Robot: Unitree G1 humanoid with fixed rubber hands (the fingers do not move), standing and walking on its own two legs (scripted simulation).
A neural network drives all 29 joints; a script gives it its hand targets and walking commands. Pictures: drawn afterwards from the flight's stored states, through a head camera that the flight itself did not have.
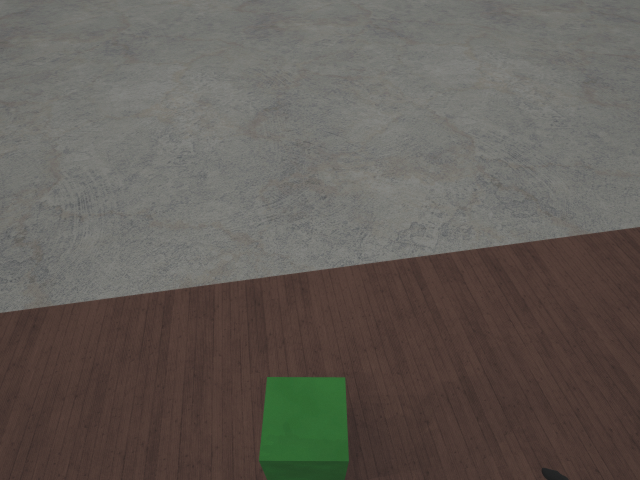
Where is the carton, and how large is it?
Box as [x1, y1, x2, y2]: [259, 377, 348, 479]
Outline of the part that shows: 267,377 259,461 267,479 344,479 348,462 344,377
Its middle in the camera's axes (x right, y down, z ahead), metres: -0.03 +0.53 +1.05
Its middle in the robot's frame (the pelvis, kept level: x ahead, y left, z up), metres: +0.38 +0.04 -0.66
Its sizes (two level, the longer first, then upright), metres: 0.210 0.200 0.250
